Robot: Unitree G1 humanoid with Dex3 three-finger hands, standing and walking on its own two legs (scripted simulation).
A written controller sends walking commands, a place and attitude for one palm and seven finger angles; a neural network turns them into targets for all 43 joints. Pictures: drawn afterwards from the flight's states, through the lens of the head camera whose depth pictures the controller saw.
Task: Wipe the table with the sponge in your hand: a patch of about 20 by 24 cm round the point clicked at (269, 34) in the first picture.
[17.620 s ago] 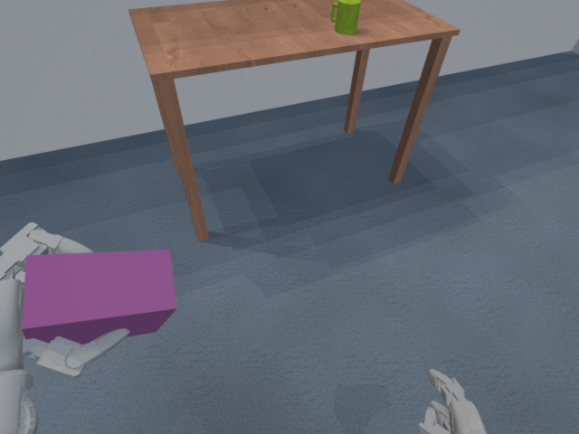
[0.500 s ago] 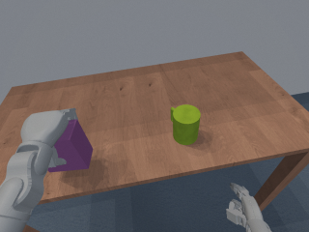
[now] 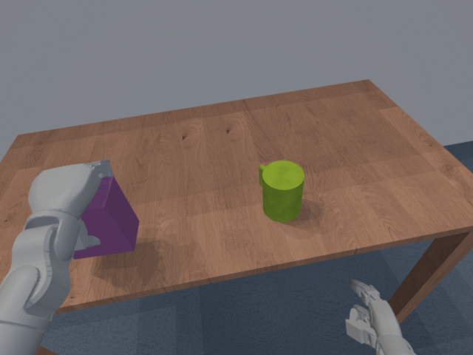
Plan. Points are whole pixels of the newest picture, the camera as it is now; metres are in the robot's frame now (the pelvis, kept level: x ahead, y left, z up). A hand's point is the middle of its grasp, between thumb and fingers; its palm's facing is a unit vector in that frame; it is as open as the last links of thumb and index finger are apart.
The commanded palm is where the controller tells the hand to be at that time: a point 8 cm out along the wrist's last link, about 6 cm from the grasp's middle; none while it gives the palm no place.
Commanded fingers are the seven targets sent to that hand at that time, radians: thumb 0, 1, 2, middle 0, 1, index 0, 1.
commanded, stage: lower the sponge onto the table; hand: left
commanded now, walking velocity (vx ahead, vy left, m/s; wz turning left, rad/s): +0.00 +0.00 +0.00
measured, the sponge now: (98, 226) +0.27 +0.30 +0.09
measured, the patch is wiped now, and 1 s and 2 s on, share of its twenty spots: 0.00 0.00 0.15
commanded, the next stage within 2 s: wipe forward along the first lane in 1.06 s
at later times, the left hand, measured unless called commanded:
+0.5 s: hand (89, 223) +0.26 +0.30 +0.11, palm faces +0.02 -0.05 -1.00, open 10.6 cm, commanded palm +0.24 +0.29 +0.18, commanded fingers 0.00 0.10 1.30 -1.20 -1.60 -1.20 -1.60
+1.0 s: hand (91, 233) +0.25 +0.29 +0.10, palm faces +0.01 -0.04 -1.00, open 10.6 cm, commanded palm +0.23 +0.29 +0.16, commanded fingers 0.00 0.10 1.30 -1.20 -1.60 -1.20 -1.60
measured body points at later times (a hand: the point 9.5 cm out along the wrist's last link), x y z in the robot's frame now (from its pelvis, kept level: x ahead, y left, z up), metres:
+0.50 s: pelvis +0.01 +0.00 +0.00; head +0.00 -0.03 +0.45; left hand +0.25 +0.30 +0.16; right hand +0.24 -0.20 -0.09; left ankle +0.05 +0.14 -0.74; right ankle -0.01 -0.11 -0.74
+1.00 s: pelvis +0.00 +0.00 +0.00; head +0.00 -0.03 +0.45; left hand +0.24 +0.29 +0.15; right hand +0.24 -0.20 -0.09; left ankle +0.05 +0.14 -0.74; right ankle -0.01 -0.11 -0.74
